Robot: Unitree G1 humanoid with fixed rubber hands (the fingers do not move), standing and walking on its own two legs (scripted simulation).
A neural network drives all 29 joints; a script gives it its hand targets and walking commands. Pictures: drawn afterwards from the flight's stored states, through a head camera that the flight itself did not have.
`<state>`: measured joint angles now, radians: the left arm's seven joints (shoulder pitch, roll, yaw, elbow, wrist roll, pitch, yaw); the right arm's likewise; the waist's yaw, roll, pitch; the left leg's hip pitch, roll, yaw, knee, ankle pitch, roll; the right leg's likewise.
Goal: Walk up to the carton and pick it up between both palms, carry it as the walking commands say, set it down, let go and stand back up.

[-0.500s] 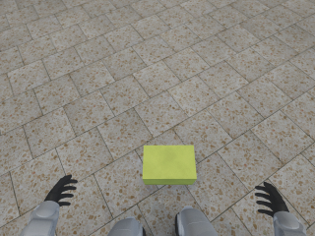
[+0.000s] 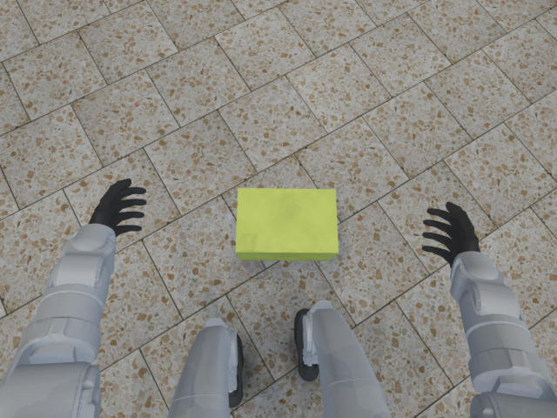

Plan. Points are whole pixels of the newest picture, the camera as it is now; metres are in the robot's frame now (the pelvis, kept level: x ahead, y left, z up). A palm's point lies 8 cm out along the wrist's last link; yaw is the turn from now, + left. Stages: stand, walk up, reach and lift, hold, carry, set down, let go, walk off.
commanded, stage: reach and lift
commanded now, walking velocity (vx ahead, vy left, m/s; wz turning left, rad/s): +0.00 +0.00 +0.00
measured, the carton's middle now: (285, 226) +0.48 -0.07 -0.61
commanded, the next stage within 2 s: none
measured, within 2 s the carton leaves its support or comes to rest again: neither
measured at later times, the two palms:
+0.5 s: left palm (149, 162) +0.50 +0.19 -0.13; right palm (418, 172) +0.45 -0.28 -0.13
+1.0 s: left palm (174, 178) +0.52 +0.18 -0.25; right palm (389, 184) +0.47 -0.27 -0.25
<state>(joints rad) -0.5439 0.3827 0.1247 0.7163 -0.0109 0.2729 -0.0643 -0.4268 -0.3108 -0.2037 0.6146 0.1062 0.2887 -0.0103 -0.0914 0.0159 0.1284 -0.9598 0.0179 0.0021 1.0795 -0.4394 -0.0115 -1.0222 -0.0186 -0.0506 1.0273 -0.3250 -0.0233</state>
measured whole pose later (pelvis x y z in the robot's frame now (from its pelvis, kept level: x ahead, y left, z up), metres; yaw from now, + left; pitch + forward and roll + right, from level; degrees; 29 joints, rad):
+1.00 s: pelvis -0.05 +0.00 -0.10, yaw +2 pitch +29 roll +0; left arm -1.39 0.43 0.17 0.80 -0.12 0.28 0.05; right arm -1.30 -0.45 -0.34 0.76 0.16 0.25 0.00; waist -0.09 0.04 0.52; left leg -1.52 -0.02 -0.02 1.50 -0.49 -0.01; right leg -1.57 -0.03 -0.01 1.44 -0.38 0.00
